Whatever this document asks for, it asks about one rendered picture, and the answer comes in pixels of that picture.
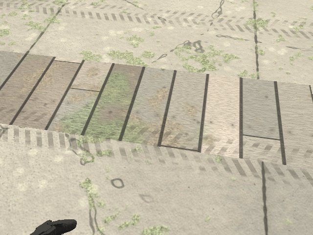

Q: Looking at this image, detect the left robot hand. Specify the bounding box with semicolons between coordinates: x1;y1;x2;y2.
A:
30;219;77;235

